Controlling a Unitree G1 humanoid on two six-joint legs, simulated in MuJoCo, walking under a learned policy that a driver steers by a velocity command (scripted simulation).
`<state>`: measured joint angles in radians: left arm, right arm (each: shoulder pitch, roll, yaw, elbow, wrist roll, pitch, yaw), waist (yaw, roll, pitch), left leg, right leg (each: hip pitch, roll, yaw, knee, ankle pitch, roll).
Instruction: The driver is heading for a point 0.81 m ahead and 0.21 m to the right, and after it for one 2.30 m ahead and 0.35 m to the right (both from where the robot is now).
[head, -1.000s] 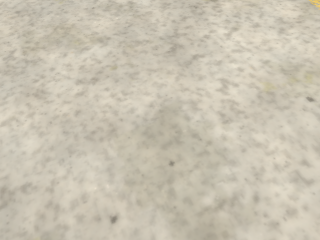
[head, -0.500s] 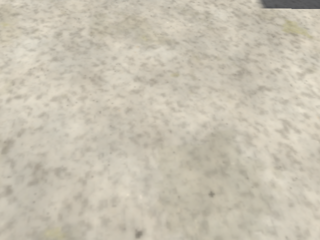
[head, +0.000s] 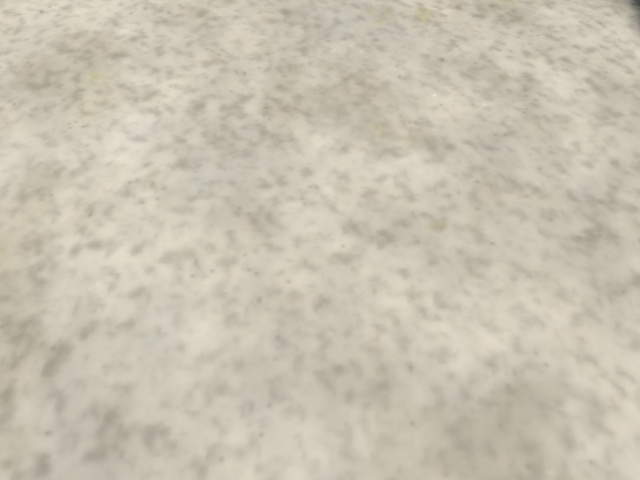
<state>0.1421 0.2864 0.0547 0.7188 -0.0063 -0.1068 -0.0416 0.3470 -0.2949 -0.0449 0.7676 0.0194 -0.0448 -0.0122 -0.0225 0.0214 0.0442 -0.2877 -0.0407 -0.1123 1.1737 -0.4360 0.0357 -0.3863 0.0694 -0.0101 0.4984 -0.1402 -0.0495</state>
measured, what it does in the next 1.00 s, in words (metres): walks ahead, turning right: left foot, then right foot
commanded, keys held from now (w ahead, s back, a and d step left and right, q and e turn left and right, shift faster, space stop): w+e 1.00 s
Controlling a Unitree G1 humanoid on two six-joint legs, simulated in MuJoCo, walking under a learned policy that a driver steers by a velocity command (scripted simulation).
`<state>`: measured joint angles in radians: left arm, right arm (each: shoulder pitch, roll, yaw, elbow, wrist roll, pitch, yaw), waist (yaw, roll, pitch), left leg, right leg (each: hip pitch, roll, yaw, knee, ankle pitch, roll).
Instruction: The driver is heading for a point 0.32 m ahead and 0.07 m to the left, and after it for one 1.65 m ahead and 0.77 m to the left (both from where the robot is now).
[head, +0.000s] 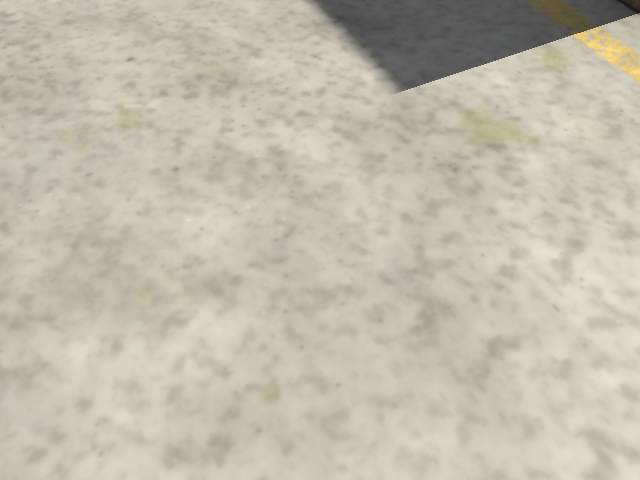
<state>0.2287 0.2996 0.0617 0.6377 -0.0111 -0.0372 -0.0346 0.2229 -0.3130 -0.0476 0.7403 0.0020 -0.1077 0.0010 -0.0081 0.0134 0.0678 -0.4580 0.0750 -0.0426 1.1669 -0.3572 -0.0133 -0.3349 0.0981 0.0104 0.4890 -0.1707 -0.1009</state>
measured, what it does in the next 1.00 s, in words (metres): walks ahead, turning left: left foot, then right foot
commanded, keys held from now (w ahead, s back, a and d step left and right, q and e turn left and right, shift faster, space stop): w+e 0.06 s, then w+q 0.32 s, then q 0.38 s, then w+q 0.24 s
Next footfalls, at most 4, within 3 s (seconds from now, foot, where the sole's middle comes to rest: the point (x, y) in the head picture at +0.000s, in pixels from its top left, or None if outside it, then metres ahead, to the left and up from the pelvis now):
0.36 left None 0.40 0.14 -0.77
0.88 right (348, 412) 0.58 -0.02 -0.77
1.40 left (177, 381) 0.66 0.36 -0.77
1.92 right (174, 242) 1.04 0.42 -0.77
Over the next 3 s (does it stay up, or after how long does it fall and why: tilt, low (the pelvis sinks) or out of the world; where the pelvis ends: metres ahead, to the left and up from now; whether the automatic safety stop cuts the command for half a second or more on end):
stays up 1.38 0.60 -0.01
